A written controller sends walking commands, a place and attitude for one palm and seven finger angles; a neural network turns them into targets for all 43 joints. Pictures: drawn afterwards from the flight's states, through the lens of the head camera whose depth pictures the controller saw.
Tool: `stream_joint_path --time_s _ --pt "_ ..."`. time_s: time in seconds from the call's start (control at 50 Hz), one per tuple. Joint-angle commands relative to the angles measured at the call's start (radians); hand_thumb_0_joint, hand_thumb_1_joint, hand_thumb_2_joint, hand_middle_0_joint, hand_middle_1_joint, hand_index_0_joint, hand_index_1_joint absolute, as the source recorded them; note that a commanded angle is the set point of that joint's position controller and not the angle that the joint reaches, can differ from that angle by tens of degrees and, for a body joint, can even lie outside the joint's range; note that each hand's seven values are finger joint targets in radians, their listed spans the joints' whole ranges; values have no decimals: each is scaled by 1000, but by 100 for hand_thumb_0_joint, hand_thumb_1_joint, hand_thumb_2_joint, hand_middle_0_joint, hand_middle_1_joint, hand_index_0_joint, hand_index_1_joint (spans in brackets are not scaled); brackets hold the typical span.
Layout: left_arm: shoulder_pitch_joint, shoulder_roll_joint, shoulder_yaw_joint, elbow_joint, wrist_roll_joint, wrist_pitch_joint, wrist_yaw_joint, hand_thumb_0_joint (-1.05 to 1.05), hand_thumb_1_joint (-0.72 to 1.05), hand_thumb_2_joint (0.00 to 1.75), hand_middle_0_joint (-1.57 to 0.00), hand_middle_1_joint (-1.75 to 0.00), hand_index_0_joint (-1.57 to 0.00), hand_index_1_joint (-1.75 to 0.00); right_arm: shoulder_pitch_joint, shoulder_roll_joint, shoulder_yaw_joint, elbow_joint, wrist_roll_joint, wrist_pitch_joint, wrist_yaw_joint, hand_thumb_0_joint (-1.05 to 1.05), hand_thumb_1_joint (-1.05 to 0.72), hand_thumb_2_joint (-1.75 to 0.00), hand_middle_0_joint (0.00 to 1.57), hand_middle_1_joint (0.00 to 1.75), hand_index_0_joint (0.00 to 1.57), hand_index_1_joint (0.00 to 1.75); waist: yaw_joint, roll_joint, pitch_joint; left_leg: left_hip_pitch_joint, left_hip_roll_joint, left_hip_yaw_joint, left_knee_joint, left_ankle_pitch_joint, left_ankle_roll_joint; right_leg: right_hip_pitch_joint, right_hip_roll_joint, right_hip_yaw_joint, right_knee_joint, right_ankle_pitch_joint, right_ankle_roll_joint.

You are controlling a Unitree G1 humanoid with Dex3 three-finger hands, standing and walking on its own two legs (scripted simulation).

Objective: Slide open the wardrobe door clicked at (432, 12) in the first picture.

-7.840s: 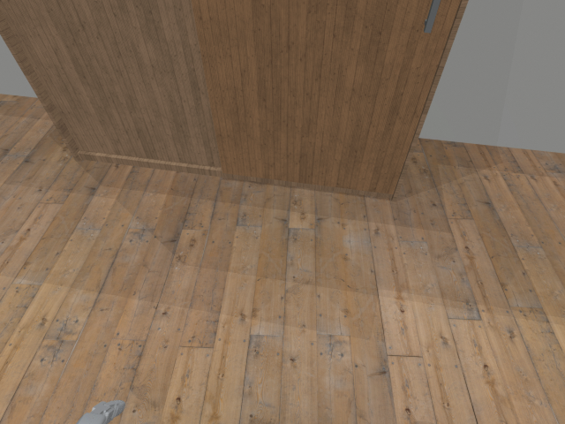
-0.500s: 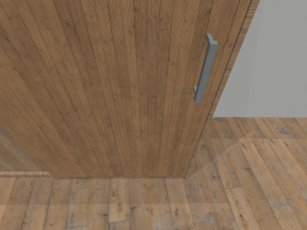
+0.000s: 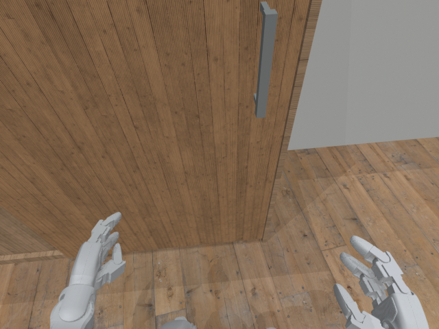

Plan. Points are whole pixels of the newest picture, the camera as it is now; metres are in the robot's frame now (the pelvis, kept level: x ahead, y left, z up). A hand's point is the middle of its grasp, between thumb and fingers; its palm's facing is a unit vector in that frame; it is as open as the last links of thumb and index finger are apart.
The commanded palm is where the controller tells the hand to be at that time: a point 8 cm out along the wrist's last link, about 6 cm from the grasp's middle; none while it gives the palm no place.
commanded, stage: raise the hand with hooked fingers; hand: right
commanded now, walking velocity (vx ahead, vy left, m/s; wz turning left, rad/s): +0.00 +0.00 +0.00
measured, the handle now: (262, 65) +0.54 -0.08 +0.21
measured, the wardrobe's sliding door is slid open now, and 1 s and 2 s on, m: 0.00 0.00 0.00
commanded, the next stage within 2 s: move the hooked fingers beside the handle in 1.62 s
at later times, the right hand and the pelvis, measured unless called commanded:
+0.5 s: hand (391, 244) +0.22 -0.23 +0.12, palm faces -0.04 +1.00 -0.08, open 12.0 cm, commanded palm +0.20 -0.29 +0.14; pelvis +0.01 -0.02 +0.03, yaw +0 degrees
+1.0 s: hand out of the picture +0.27 -0.28 +0.20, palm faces +0.02 +1.00 -0.09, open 13.9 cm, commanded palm +0.24 -0.32 +0.22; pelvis +0.02 -0.01 +0.05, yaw -1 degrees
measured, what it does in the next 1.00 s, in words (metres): stands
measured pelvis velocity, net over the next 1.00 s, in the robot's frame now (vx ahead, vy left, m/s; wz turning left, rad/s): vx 0.02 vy -0.01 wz -0.01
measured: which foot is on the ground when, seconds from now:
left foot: down 0.00-1.00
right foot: down 0.00-1.00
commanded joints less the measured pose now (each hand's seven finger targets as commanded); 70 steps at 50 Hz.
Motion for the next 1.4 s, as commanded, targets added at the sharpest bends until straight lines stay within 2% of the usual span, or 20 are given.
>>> stream_joint_path --time_s 0.0,0.04,0.06,0.14,0.18,0.24,0.32,0.42,0.46,0.58,0.7,0.82,0.86,0.96,1.0,1.1,1.16,1.24,1.3,1.38 --pt "54 94 -4 -75 -9 -52 16 0 90 90 -20 -30 -20 -30 -269 -109 22 -391 5 -117 21 0 -32 -65 24 68 24 68 107 -167 -134 61 -56 -36 -122 135 11 36 25 34 -141 251 -21" --pt "46 106 -16 -62 -20 -62 28 0 90 90 -20 -30 -20 -30 -276 -127 11 -309 19 -53 61 0 -27 -63 25 70 25 70 102 -145 -97 80 -62 -33 -148 77 14 16 26 48 -168 195 -18" --pt "43 107 -14 -66 -28 -64 33 0 90 90 -20 -30 -20 -30 -257 -158 -18 -302 13 -14 74 0 -25 -62 25 72 25 72 92 -134 -128 103 -58 -32 -162 64 11 26 24 48 -183 185 -18" --pt "-7 91 -27 -77 -34 -61 42 0 90 90 -20 -30 -20 -30 -165 -214 -150 -240 52 154 76 0 -15 -58 25 78 25 78 19 -100 -176 240 -53 -10 -187 121 15 38 29 51 -249 255 -10" --pt "-17 79 -33 -80 -34 -62 42 0 90 90 -20 -30 -20 -30 -155 -218 -190 -284 78 187 62 0 -11 -56 26 81 26 81 3 -79 -200 282 -49 4 -194 183 10 58 25 47 -273 316 -6" --pt "-21 74 -45 -74 -26 -81 38 0 90 90 -20 -30 -20 -30 -182 -214 -201 -332 96 185 37 0 -4 -53 26 86 26 86 -5 -78 -152 305 -54 15 -206 209 14 68 25 52 -302 355 3" --pt "14 91 -41 -51 -32 -107 34 0 90 90 -20 -30 -20 -30 -211 -201 -178 -310 88 171 40 0 6 -49 27 92 27 92 21 -74 -116 274 -52 15 -240 180 6 99 19 47 -328 324 4" --pt "33 113 -43 -34 -39 -127 48 0 90 90 -20 -30 -20 -30 -310 -269 -214 -293 87 192 69 0 17 -44 28 99 28 99 27 -83 -102 306 -49 6 -285 166 5 146 19 47 -364 309 -4" --pt "27 117 -50 -29 -41 -131 58 0 90 90 -20 -30 -20 -30 -387 -311 -243 -301 98 205 81 0 22 -42 28 102 28 102 23 -130 -87 331 -47 0 -309 169 10 174 22 45 -382 309 -5" --pt "16 119 -60 -12 -43 -138 74 0 90 90 -20 -30 -20 -30 -502 -354 -297 -243 122 254 114 0 36 -36 29 111 29 111 7 -160 -88 414 -49 -1 -355 266 13 254 26 42 -427 392 -6" --pt "11 125 -70 -9 -47 -128 81 0 90 90 -20 -30 -20 -30 -611 -396 -325 -138 129 351 164 0 50 -30 30 120 30 120 5 -121 -40 437 -51 -8 -411 282 7 284 27 36 -468 382 -13" --pt "-2 120 -83 -9 -47 -114 86 0 90 90 -20 -30 -20 -30 -744 -467 -386 -113 134 387 195 0 50 -30 30 120 30 120 1 -114 -91 498 -52 -14 -440 334 8 341 30 33 -492 430 -18" --pt "-5 118 -88 -5 -47 -107 85 0 90 90 -20 -30 -20 -30 -782 -486 -393 -100 135 396 206 0 50 -30 30 120 30 120 0 -152 -92 507 -51 -20 -451 346 10 357 32 27 -499 437 -18" --pt "-5 123 -92 4 -51 -94 89 0 90 90 -20 -30 -20 -30 -861 -533 -422 -29 136 426 227 0 50 -30 30 120 30 120 1 -109 -87 529 -50 -20 -477 345 9 364 32 32 -523 434 -19" --pt "-10 125 -92 3 -53 -90 91 0 90 90 -20 -30 -20 -30 -912 -554 -427 -29 133 438 238 0 50 -30 30 120 30 120 0 -136 -94 530 -48 -21 -482 350 10 380 34 33 -530 438 -19" --pt "-14 130 -95 2 -59 -75 90 0 90 90 -20 -30 -20 -30 -988 -602 -451 38 132 469 256 0 50 -30 30 120 30 120 0 -117 -89 539 -47 -23 -501 339 11 386 37 35 -547 431 -21" --pt "-11 134 -90 -5 -62 -65 79 0 90 90 -20 -30 -20 -30 -919 -553 -419 101 136 492 278 0 50 -30 30 120 30 120 -5 -98 -80 541 -43 -26 -493 365 12 376 37 25 -542 447 -20" --pt "-19 136 -83 -23 -60 -60 70 0 90 90 -20 -30 -20 -30 -920 -578 -441 40 141 492 275 0 50 -30 30 120 30 120 -13 -95 -102 554 -39 -32 -489 367 13 380 38 22 -534 456 -21" --pt "-17 128 -81 -28 -59 -63 72 0 90 90 -20 -30 -20 -30 -937 -597 -469 -17 139 472 254 0 50 -30 30 120 30 120 -13 -133 -137 550 -46 -25 -487 371 11 408 40 20 -541 467 -21" --pt "-13 126 -84 -19 -56 -64 79 0 90 90 -20 -30 -20 -30 -942 -600 -477 -7 130 461 231 0 50 -30 30 120 30 120 -10 -148 -96 535 -46 -27 -501 334 12 397 38 18 -554 430 -21"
